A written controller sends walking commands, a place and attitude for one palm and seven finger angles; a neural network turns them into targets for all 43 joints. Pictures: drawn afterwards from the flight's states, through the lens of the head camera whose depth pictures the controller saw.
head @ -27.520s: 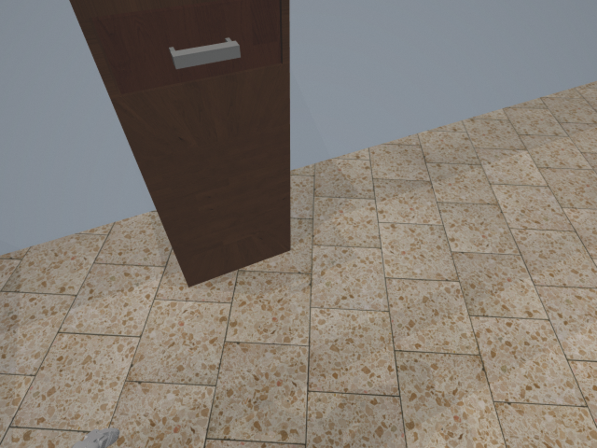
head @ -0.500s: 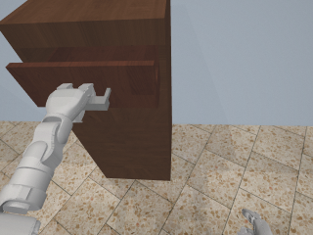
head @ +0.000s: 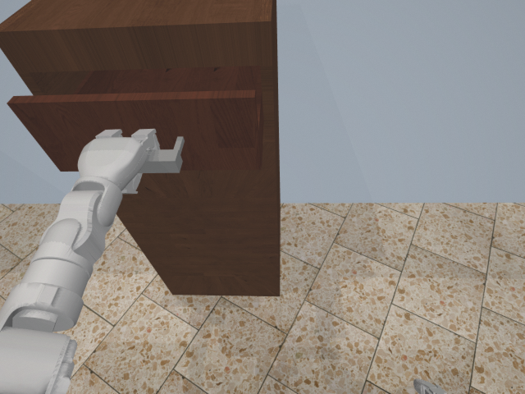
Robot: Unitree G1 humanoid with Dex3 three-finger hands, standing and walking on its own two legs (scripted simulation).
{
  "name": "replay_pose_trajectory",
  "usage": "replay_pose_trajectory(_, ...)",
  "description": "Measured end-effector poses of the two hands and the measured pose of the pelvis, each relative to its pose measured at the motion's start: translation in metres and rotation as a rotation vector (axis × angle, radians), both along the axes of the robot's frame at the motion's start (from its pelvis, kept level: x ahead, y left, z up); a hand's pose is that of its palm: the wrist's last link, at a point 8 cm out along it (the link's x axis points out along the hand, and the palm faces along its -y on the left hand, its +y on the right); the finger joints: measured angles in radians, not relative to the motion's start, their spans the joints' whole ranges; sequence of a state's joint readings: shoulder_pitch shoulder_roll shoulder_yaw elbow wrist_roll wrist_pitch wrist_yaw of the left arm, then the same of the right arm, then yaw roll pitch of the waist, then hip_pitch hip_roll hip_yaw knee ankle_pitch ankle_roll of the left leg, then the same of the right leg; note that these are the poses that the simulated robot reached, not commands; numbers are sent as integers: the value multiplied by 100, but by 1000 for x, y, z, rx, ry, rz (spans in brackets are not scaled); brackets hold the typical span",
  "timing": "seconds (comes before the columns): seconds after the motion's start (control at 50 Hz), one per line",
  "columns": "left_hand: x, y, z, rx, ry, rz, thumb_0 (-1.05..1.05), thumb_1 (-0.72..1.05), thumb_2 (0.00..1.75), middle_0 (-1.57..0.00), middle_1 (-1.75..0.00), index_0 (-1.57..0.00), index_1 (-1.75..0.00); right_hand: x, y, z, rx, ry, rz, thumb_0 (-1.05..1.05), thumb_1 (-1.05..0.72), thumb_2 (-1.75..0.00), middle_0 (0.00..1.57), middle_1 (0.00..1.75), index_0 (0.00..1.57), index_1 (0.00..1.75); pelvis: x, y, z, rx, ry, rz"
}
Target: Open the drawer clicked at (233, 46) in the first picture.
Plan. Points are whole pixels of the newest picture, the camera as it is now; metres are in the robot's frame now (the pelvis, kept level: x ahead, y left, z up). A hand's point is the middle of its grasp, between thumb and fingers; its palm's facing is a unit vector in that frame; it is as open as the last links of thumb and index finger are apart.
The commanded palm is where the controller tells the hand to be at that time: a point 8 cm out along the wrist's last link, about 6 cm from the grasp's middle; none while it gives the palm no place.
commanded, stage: pull the drawer open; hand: left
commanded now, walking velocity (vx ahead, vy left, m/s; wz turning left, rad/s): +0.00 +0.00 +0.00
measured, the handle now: (139, 152) +0.45 +0.23 +0.13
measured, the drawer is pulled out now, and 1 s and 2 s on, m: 0.08 0.15 0.30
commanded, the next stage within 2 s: none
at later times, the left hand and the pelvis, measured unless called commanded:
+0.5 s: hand (119, 210) +0.35 +0.24 +0.10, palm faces +0.06 -0.05 -1.00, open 5.7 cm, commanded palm +0.33 +0.24 +0.16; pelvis +0.03 +0.01 +0.00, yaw +1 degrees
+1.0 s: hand (117, 215) +0.34 +0.24 +0.10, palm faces +0.02 -0.05 -1.00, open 5.7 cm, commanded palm +0.29 +0.23 +0.16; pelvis +0.01 -0.01 +0.00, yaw +0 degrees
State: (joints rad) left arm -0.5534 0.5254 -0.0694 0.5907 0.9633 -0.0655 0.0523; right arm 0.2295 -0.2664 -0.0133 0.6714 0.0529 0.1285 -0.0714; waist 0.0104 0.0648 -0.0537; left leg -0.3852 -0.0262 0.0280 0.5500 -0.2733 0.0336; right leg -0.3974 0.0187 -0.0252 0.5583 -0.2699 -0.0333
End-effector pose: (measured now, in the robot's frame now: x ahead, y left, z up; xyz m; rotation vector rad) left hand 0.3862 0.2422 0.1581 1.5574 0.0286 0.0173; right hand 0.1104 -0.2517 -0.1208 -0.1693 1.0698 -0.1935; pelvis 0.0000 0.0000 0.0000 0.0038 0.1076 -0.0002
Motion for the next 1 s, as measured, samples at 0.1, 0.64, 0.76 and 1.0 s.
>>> replay_pose_trajectory(0.1, -3, 0, -1, -15, -13, -2, 0, 67, 83, -33, -135, -38, -135, 8, 3, 5, 15, -42, -15, 1, -91, -90, 20, 30, 20, 30, 4, 3, 1, 1, -1, -20)
replay_pose_trajectory(0.64, -56, -3, 0, -8, -22, 44, 0, 66, 84, -35, -135, -42, -135, 141, 62, 27, 101, -227, 228, 1, -91, -90, 20, 30, 20, 30, 29, 4, 5, -1, -31, 32)
replay_pose_trajectory(0.76, -55, -3, 1, -15, 1, 49, 0, 65, 82, -36, -135, -42, -135, 123, 55, 24, 95, -210, 219, 1, -91, -90, 20, 30, 20, 30, 23, -3, 5, 2, -46, 33)
replay_pose_trajectory(1.0, -67, -2, -1, -42, -23, 33, 2, 68, 78, -30, -135, -42, -135, 66, 4, 15, 33, -131, 102, 1, -91, -90, 20, 30, 20, 30, 14, -8, 5, 7, -48, -7)
